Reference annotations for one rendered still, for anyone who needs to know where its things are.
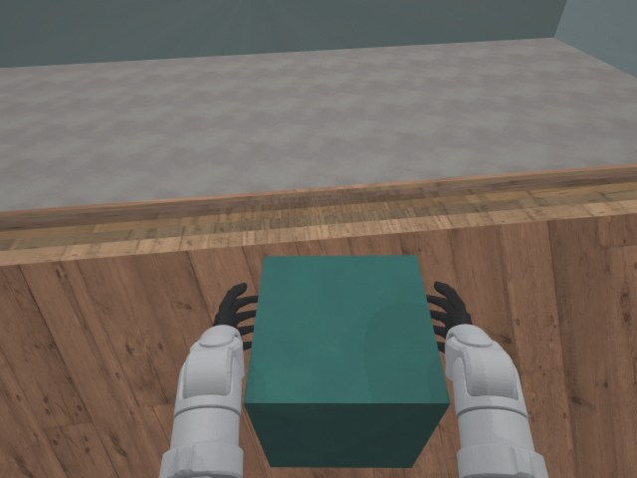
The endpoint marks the right robot hand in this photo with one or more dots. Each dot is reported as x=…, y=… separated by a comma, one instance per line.
x=453, y=306

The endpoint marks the left robot hand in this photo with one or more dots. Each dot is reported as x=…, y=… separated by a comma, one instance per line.
x=230, y=305

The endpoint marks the right robot forearm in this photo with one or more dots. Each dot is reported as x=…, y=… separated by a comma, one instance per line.
x=490, y=407

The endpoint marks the carton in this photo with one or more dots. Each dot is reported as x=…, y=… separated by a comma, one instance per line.
x=344, y=369

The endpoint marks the left robot forearm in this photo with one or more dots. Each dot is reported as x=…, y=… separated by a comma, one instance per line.
x=205, y=433

